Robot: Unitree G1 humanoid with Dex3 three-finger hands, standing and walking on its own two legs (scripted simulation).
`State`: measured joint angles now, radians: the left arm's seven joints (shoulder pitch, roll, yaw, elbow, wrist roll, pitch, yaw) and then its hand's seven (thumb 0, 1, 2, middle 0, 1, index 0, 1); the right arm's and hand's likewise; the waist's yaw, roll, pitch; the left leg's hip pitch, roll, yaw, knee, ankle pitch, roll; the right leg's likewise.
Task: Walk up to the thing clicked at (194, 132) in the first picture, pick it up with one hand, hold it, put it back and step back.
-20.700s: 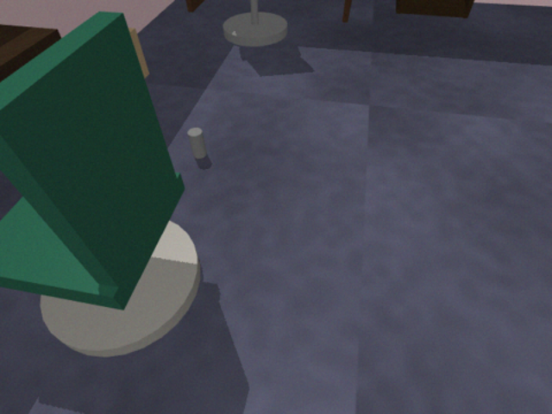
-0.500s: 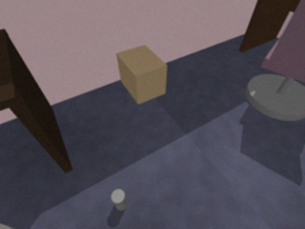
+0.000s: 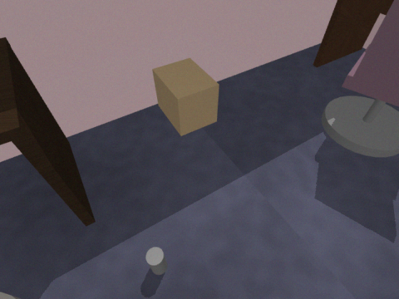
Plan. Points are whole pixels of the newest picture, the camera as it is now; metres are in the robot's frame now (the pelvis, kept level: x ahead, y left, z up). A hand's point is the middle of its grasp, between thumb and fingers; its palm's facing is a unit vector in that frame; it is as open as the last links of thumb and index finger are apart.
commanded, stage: stand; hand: left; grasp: from the side
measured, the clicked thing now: (157, 261) +0.40 +0.21 -0.71
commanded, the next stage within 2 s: go down in 0.62 s
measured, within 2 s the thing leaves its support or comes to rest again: neither
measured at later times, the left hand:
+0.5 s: hand out of the picture +0.07 +0.26 -0.16, palm faces -0.03 -0.94 -0.35, open 7.4 cm
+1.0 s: hand out of the picture +0.16 +0.26 -0.17, palm faces +0.04 -0.94 -0.34, open 12.0 cm
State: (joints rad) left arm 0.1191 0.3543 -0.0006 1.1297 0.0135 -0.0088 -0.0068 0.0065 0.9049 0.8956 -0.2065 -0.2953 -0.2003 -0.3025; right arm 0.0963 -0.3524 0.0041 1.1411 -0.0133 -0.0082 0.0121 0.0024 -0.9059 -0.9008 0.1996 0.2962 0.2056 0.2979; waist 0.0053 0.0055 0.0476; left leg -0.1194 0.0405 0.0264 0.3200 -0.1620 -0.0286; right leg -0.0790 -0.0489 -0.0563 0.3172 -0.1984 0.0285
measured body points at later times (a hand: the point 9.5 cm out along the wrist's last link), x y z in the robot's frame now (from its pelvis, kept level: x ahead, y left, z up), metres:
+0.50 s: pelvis +0.00 +0.00 +0.00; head +0.01 +0.00 +0.45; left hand +0.07 +0.31 -0.13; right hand +0.08 -0.30 -0.13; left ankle +0.01 +0.14 -0.75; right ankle -0.02 -0.13 -0.75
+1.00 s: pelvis -0.01 +0.00 -0.02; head +0.05 +0.01 +0.43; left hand +0.16 +0.31 -0.14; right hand +0.08 -0.26 -0.14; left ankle +0.01 +0.14 -0.75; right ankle -0.02 -0.13 -0.75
